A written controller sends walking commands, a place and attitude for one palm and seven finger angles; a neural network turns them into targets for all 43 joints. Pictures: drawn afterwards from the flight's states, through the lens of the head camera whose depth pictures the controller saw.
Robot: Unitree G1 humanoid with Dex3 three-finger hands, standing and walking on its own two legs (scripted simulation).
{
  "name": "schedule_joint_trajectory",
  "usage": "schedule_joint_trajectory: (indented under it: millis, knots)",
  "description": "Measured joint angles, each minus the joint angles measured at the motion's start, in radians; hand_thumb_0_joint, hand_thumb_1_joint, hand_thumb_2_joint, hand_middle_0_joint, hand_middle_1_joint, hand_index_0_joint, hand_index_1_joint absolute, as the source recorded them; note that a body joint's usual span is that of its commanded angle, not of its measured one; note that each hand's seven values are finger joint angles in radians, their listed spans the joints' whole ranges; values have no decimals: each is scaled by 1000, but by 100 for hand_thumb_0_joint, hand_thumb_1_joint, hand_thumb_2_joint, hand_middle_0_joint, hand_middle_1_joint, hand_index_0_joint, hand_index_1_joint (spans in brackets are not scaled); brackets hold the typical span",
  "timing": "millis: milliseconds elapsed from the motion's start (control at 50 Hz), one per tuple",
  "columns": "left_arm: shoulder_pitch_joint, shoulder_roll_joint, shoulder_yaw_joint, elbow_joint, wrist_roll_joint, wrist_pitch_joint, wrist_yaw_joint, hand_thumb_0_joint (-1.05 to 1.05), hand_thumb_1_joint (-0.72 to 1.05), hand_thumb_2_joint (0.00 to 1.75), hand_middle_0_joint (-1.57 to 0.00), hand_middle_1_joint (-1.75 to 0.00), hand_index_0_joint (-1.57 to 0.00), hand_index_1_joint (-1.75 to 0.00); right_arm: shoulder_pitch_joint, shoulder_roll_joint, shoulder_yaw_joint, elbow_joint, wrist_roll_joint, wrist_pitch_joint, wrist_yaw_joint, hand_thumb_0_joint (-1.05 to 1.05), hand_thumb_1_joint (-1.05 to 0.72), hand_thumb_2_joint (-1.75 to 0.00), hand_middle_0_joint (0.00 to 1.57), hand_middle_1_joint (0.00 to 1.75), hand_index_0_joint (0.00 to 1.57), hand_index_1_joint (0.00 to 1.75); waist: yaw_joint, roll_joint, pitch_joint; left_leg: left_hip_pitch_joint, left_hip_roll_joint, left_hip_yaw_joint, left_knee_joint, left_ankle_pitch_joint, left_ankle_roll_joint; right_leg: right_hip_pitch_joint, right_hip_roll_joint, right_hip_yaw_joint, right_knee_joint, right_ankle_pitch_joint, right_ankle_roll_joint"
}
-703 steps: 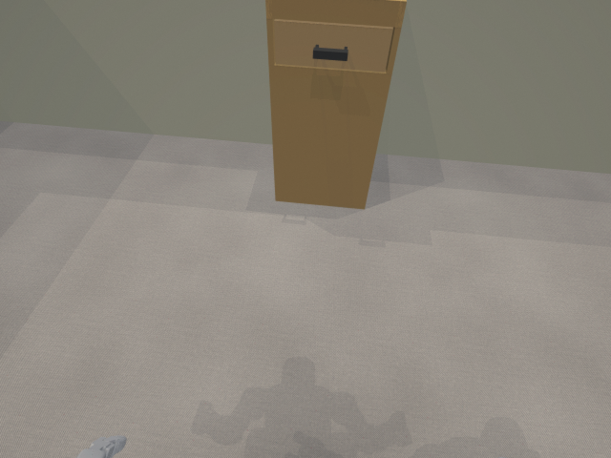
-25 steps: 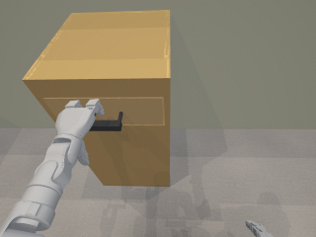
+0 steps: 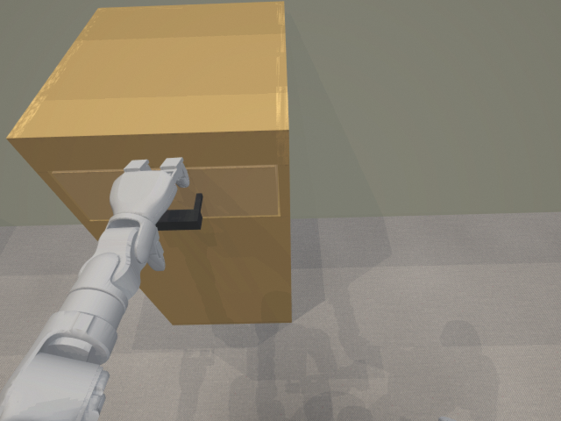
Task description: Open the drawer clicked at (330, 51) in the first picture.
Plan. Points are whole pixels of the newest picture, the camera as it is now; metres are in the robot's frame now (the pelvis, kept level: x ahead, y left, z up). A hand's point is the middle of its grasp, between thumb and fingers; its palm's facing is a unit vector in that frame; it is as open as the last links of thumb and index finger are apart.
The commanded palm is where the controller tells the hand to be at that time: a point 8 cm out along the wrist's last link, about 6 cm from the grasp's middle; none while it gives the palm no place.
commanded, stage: move the hooked fingers above the handle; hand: left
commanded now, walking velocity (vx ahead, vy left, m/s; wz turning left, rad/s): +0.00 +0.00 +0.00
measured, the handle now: (171, 209) +0.46 +0.22 -0.02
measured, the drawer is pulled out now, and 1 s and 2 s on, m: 0.00 0.00 0.00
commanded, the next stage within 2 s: none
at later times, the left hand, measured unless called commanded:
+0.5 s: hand (147, 221) +0.40 +0.23 +0.04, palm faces -0.04 -0.04 -1.00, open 13.8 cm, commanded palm +0.38 +0.23 +0.10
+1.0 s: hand (154, 219) +0.41 +0.22 +0.03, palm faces -0.10 -0.05 -0.99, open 13.7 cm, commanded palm +0.39 +0.23 +0.10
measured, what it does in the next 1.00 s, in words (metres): stands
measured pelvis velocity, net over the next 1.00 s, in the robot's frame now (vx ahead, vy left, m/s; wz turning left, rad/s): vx -0.01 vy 0.00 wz -0.01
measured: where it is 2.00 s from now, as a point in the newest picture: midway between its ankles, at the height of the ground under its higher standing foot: outside the picture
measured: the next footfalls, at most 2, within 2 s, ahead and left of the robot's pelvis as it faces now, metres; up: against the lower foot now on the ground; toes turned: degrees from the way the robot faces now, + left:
none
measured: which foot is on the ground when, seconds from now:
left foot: down 0.00-1.00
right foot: down 0.00-1.00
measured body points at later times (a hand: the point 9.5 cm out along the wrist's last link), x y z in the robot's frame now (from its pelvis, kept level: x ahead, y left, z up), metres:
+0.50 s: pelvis +0.00 +0.00 +0.00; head +0.05 -0.02 +0.45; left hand +0.39 +0.23 +0.09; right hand +0.09 -0.27 -0.13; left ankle -0.03 +0.10 -0.72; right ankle -0.01 -0.10 -0.72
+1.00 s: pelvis -0.01 +0.00 +0.00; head +0.05 -0.01 +0.45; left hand +0.41 +0.22 +0.08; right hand +0.07 -0.26 -0.13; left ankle -0.03 +0.10 -0.72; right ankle -0.01 -0.10 -0.72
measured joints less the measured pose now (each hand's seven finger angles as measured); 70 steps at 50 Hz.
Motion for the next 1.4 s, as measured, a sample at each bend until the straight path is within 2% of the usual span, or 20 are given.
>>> schedule_joint_trajectory:
  millis: [220, 400, 480, 540, 680, 780, 820, 940, 1000, 1060, 1120, 1160, 1220, 1280, 1340, 1400]
  knots:
    - [2, 14, 32, 23, 18, -41, 34, 0, -49, 30, -32, -120, -32, -120, 31, -12, -23, 10, -5, 3, 4, 1, -90, -89, 20, 30, 20, 30, -12, 0, -8, -24, 8, 5, 9, -5, -4, -24, 9, 4, 3, 0, -4]
    - [39, 24, 56, 12, 5, -16, 40, 0, -49, 30, -32, -120, -32, -120, 18, -9, -18, 10, 3, 6, 5, 1, -90, -89, 20, 30, 20, 30, -6, 2, -15, 5, 11, 10, -13, 2, -4, 1, 11, 10, -14, 8, -4]
    - [56, 25, 26, -10, -6, -4, 20, 0, -49, 30, -32, -120, -32, -120, 10, -9, -18, 0, 7, 2, 6, 1, -90, -89, 20, 30, 20, 30, 3, 4, -13, 17, 8, 3, -16, 6, -4, 17, 9, 3, -21, 10, -4]
    - [52, 13, 2, -15, -8, -16, 8, 0, -49, 30, -32, -120, -32, -120, -2, -10, -15, -3, 6, -2, 4, 1, -90, -89, 20, 30, 20, 30, 10, 2, -7, 19, 4, -4, -12, 7, -3, 23, 4, -4, -18, 9, -3]
    - [-4, 0, -15, 14, 24, -56, 36, 0, -49, 30, -32, -120, -32, -120, -33, -2, -6, -6, 2, -17, -3, 1, -90, -89, 20, 30, 20, 30, 4, -9, 4, -4, -3, -12, 11, 7, -1, 2, -4, -12, 6, 5, -2]
    - [-66, 14, 14, 75, 30, -26, 64, 0, -49, 30, -32, -120, -32, -120, -35, 3, 3, -5, 1, -19, -3, 1, -90, -89, 20, 30, 20, 30, -7, -9, 3, -28, -2, -5, 19, 7, -1, -24, -3, -6, 15, 7, -1]
    - [-83, 25, 24, 106, 24, -4, 57, 0, -49, 30, -32, -120, -32, -120, -26, 3, 7, -5, 3, -15, -3, 1, -90, -89, 20, 30, 20, 30, -11, -8, 0, -32, -1, -1, 17, 8, 0, -30, -1, -2, 14, 9, 0]
    - [-57, 24, 12, 92, 0, 2, 4, 0, -49, 30, -32, -120, -33, -123, 24, -6, 3, 0, 3, 6, -2, 1, -90, -89, 20, 30, 20, 30, -7, 1, -15, -22, 3, 5, 6, 7, 2, -21, 3, 5, -2, 13, 2]
    - [-24, 17, 13, 82, -3, -20, -17, 0, -49, 30, -32, -120, -32, -122, 35, -9, 0, 1, 2, 12, -4, 1, -90, -89, 20, 30, 20, 30, -10, -1, -12, -16, 4, 8, 6, 4, 3, -15, 5, 8, -3, 12, 3]
    - [9, 14, 18, 52, 6, -62, -12, 0, -49, 30, -32, -120, -32, -122, 41, -8, -8, 0, -1, 9, -7, 1, -90, -89, 20, 30, 20, 30, -14, -7, -5, -19, 4, 8, 11, 1, 4, -17, 5, 8, 1, 10, 3]
    - [30, 15, 32, 7, 29, -107, 27, 0, -49, 30, -32, -120, -32, -121, 40, -6, -20, 6, -8, 1, -8, 1, -90, -89, 20, 30, 20, 30, -13, -10, -2, -29, 4, 7, 21, -2, 4, -26, 4, 7, 9, 7, 3]
    - [28, 17, 41, -7, 41, -117, 66, 0, -49, 30, -32, -120, -33, -121, 35, -6, -25, 15, -11, -5, -6, 1, -90, -89, 20, 30, 20, 30, -13, -9, -4, -36, 3, 5, 28, -5, 4, -32, 2, 5, 15, 4, 4]
    - [5, 22, 54, 6, 42, -82, 112, 0, -49, 30, -32, -120, -32, -120, 20, -6, -27, 29, -10, -9, 3, 1, -90, -89, 20, 30, 20, 30, -11, -3, -9, -41, 1, 5, 32, -6, 4, -37, 1, 5, 19, 3, 5]
    - [-20, 26, 52, 46, 25, -4, 116, 0, -49, 30, -32, -120, -32, -120, 9, -7, -21, 33, -2, -7, 13, 1, -90, -89, 20, 30, 20, 30, -7, 6, -17, -33, 1, 9, 22, -2, 5, -31, 1, 9, 12, 7, 5]
    - [-25, 20, 15, 67, -2, 67, 67, 0, -49, 30, -32, -120, -32, -121, 6, -7, -13, 23, 7, 1, 18, 1, -90, -89, 20, 30, 20, 30, -2, 13, -23, -16, 0, 10, 6, 4, 6, -16, 1, 10, -2, 12, 7]
    - [2, -1, -28, 40, -28, 81, -3, 0, -49, 30, -32, -120, -32, -120, 6, -6, -6, 7, 7, 7, 14, 1, -90, -89, 20, 30, 20, 30, 2, 15, -22, 5, -2, 6, -7, 8, 7, 7, -1, 7, -14, 14, 8]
